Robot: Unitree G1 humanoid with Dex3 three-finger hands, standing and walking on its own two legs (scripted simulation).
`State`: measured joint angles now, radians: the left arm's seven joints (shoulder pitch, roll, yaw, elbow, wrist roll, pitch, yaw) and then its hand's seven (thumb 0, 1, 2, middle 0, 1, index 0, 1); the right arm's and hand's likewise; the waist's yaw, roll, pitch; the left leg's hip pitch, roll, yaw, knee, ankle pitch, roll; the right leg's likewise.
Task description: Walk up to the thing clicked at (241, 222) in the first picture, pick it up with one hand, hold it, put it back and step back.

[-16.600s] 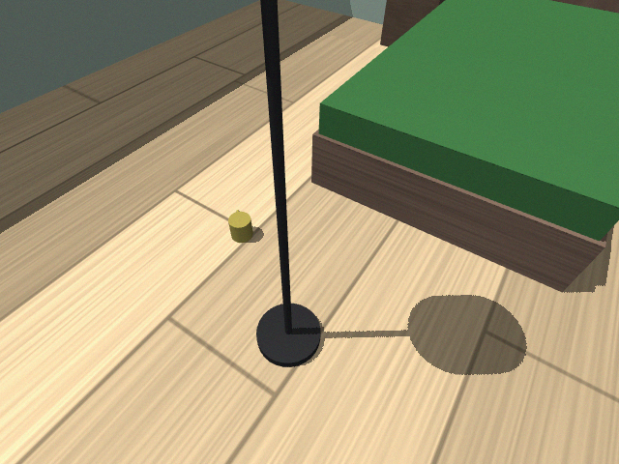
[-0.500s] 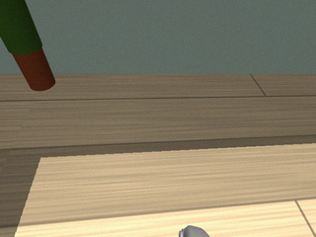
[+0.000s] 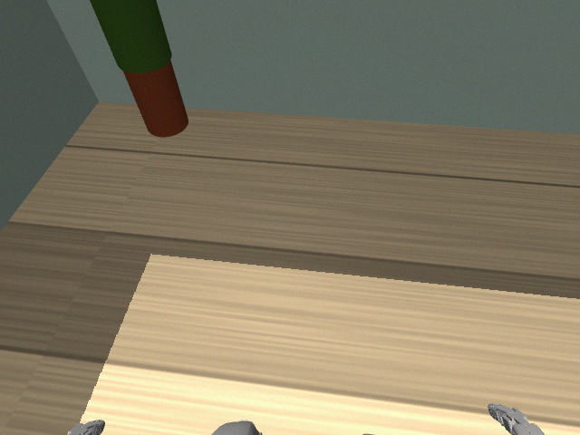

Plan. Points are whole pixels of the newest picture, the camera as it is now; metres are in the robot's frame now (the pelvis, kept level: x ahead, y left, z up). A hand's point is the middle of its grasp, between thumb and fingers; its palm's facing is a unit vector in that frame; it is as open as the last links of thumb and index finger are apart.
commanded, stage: walk up
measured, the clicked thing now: out of the picture -0.20 -0.95 -0.70
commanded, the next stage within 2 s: stand in 0.78 s
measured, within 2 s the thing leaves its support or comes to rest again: neither
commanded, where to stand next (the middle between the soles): +0.05 -0.02 m, yaw +1 degrees
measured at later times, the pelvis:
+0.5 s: pelvis -0.02 -0.01 +0.01, yaw +4 degrees
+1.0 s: pelvis +0.00 -0.02 +0.03, yaw +3 degrees
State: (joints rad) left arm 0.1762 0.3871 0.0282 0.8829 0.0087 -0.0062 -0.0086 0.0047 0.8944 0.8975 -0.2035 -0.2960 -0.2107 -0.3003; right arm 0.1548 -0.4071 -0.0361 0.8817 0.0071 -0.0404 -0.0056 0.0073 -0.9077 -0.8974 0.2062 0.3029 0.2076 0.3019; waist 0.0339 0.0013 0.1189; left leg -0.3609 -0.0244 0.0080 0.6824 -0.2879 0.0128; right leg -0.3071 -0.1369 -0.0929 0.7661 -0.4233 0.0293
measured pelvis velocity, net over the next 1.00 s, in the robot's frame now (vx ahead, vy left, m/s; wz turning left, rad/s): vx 0.00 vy -0.02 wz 0.06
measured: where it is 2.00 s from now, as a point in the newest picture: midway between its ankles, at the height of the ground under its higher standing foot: outside the picture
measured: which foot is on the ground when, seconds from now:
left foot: down 0.00-1.00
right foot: down 0.00-1.00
